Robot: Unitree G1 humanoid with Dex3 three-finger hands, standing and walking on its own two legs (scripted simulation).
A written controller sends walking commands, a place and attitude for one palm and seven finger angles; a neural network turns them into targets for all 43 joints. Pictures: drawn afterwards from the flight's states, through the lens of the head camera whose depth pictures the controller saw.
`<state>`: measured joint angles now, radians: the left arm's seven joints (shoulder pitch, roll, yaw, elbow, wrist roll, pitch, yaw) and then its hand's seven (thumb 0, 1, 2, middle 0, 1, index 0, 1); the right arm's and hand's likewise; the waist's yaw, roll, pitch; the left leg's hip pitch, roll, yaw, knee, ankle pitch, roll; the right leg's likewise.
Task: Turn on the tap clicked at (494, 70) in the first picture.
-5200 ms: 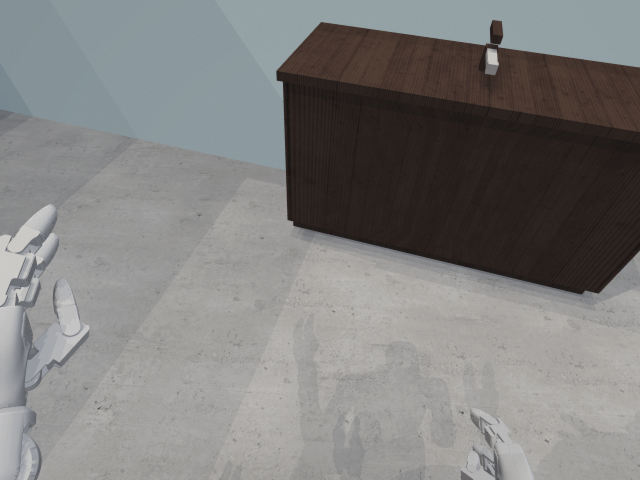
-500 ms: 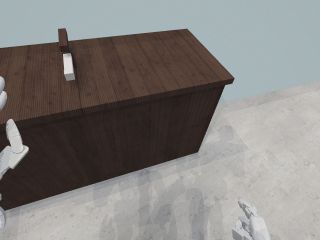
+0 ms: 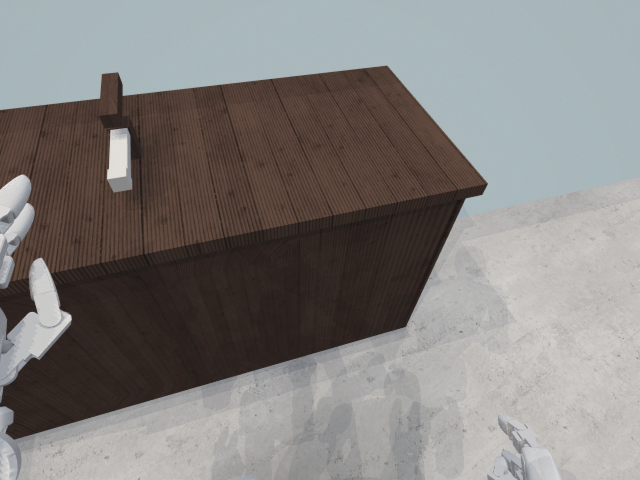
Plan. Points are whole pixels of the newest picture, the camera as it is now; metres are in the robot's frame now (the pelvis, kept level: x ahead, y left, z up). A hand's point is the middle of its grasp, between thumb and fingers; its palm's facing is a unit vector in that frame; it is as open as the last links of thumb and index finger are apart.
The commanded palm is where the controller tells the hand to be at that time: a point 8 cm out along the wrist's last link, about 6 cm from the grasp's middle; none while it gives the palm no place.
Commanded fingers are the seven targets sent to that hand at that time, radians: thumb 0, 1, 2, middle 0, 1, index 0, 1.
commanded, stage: take the last steps up to it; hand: left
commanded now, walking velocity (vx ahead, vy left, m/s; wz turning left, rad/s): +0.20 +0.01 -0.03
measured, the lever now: (119, 179) +0.52 +0.36 +0.04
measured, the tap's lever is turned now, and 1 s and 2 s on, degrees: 0 0 0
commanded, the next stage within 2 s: come to a stop and stand still in 0.38 s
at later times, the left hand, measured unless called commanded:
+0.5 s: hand (136, 247) +0.29 +0.21 +0.17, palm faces +0.39 -0.82 -0.42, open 7.4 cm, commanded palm +0.23 +0.25 +0.18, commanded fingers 0.00 0.90 0.90 -0.20 -0.30 -0.20 -0.30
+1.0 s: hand (101, 216) +0.31 +0.24 +0.20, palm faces +0.42 -0.76 -0.49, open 7.4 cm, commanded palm +0.23 +0.25 +0.18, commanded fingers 0.00 0.90 0.90 -0.20 -0.30 -0.20 -0.30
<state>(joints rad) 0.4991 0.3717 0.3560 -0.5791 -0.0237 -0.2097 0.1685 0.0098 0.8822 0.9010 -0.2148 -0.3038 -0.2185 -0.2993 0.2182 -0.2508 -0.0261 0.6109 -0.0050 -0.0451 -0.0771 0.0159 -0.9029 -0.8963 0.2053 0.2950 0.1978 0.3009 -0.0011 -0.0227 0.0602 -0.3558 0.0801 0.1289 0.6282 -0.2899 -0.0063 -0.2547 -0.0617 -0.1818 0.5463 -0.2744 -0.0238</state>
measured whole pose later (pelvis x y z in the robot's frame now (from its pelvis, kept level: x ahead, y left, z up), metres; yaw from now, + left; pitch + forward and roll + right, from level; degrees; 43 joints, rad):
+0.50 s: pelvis +0.07 -0.03 +0.00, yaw +0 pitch -1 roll +0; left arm 0.45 0.34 0.34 -0.49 -0.02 -0.19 0.15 0.01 0.88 0.90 -0.21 -0.30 -0.22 -0.30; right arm 0.17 -0.20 0.02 0.66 0.00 -0.03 -0.05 0.01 -0.90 -0.90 0.21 0.30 0.20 0.30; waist 0.00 0.03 0.08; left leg -0.44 0.06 0.07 1.03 -0.43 -0.02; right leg -0.29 -0.05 -0.17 0.56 -0.25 -0.05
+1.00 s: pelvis +0.06 -0.03 +0.00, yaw -1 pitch -2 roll -1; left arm 0.22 0.48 0.41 -0.33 -0.01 -0.23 0.07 0.01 0.88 0.90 -0.22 -0.30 -0.22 -0.30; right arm 0.19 -0.15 0.03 0.59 -0.01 -0.13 -0.03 0.01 -0.90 -0.90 0.21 0.30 0.20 0.30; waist 0.07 0.02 0.08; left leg -0.31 0.08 0.07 0.52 -0.19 -0.01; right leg -0.25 0.02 -0.09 0.50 -0.22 -0.04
